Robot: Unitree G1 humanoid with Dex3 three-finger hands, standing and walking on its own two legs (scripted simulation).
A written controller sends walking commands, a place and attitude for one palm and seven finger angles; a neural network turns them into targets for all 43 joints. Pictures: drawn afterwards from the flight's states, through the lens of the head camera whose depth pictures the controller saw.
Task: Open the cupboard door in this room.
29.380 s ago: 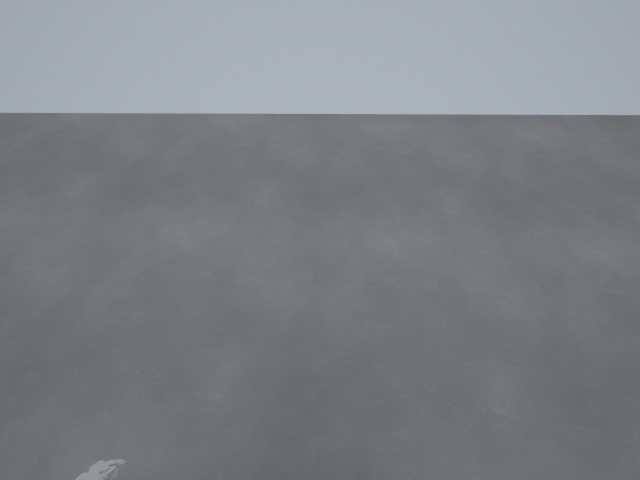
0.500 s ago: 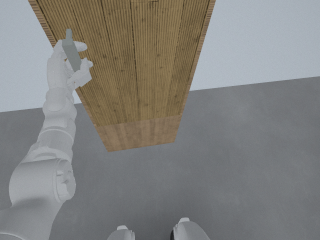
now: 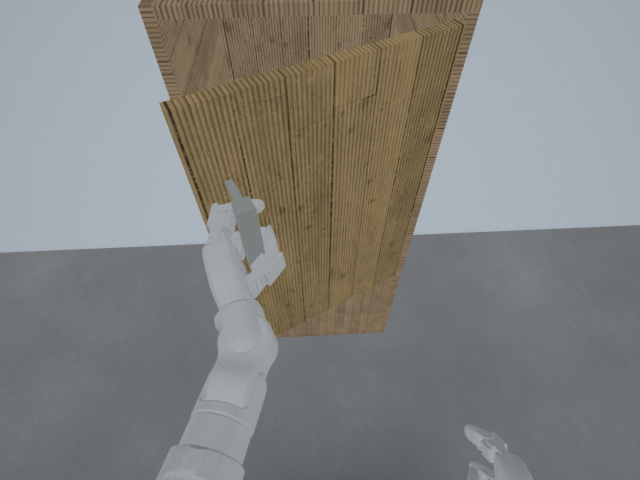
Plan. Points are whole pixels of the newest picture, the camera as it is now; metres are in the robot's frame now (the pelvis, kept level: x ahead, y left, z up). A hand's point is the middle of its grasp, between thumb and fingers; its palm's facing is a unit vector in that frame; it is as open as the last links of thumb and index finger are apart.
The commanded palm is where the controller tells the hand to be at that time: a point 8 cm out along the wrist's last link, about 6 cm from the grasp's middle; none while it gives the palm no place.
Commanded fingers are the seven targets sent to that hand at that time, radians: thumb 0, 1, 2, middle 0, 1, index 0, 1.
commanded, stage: pull the door open along its arc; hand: left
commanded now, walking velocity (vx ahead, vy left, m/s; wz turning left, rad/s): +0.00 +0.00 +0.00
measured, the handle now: (245, 226) +0.41 +0.12 +0.08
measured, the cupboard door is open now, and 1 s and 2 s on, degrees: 26 41 46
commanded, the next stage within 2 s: open thumb and fingers to let go in 0.38 s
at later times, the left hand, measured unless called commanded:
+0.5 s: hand (339, 314) +0.29 -0.01 +0.08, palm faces +0.22 -0.97 -0.09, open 6.2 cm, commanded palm +0.25 +0.04 +0.08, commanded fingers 0.00 0.76 0.84 -0.39 -1.34 -0.39 -1.34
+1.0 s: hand (310, 304) +0.30 +0.03 +0.08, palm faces +0.40 -0.91 -0.07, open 12.6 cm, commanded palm +0.25 +0.04 +0.08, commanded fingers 0.00 -0.50 0.30 -0.26 -0.95 -0.26 -0.95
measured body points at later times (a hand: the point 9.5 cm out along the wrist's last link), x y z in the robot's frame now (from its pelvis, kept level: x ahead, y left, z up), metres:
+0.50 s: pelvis +0.00 -0.05 +0.01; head +0.01 -0.08 +0.46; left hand +0.27 +0.04 +0.09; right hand +0.20 -0.24 -0.09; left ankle -0.02 +0.11 -0.70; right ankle +0.00 -0.12 -0.70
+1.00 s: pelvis -0.01 -0.04 +0.00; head +0.01 -0.07 +0.45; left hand +0.28 +0.07 +0.08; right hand +0.18 -0.24 -0.11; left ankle -0.02 +0.11 -0.70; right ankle +0.00 -0.12 -0.70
